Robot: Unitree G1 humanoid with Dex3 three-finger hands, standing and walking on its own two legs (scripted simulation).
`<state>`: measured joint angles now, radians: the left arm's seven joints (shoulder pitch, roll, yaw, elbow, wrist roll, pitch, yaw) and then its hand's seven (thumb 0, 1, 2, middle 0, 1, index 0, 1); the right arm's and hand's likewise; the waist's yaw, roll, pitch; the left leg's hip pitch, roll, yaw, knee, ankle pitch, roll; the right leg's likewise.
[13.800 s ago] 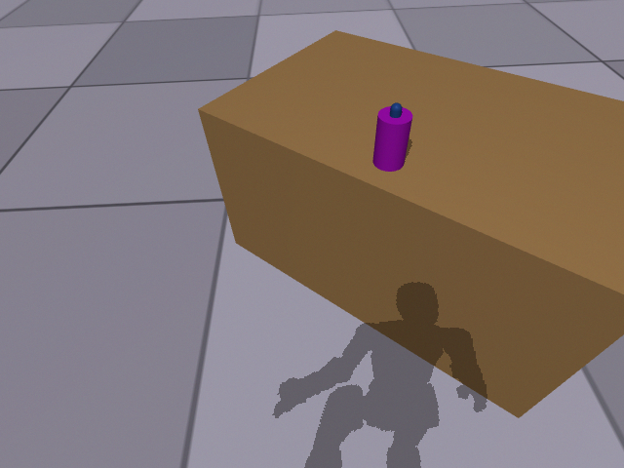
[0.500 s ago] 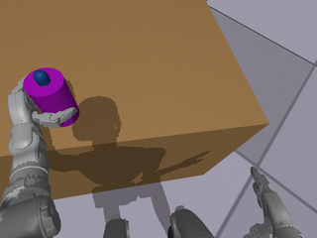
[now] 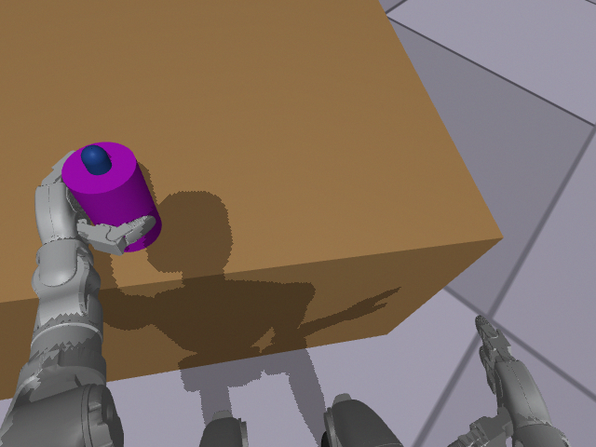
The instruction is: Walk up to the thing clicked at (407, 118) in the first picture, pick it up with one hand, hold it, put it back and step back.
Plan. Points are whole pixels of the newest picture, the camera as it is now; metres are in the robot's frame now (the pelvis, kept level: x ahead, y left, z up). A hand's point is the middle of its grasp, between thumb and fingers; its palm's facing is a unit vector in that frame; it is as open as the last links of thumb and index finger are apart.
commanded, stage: settle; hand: left
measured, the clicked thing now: (114, 194) +0.46 +0.20 +0.05
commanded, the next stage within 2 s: lift in 0.40 s
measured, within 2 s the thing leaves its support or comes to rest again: neither
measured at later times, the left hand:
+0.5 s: hand (97, 187) +0.46 +0.22 +0.07, palm faces +0.18 -0.98 -0.02, open 11.2 cm
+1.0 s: hand (87, 180) +0.42 +0.20 +0.13, palm faces +0.18 -0.98 -0.03, open 11.2 cm
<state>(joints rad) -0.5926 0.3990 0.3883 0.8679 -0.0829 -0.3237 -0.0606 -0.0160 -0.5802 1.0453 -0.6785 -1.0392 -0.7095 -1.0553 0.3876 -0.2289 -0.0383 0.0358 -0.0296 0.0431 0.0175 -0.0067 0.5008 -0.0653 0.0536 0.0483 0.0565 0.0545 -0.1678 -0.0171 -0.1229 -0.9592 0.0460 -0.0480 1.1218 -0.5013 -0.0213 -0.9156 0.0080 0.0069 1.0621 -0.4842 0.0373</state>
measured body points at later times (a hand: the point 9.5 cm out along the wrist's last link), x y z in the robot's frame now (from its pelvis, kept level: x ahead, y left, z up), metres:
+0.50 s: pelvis +0.00 +0.00 +0.02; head +0.09 +0.03 +0.46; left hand +0.44 +0.27 +0.08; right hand +0.15 -0.26 -0.01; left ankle +0.02 +0.13 -0.66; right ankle +0.01 -0.15 -0.66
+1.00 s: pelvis +0.01 +0.00 +0.04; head +0.05 +0.01 +0.48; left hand +0.41 +0.25 +0.13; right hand +0.16 -0.26 +0.00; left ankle +0.02 +0.13 -0.66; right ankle +0.01 -0.15 -0.66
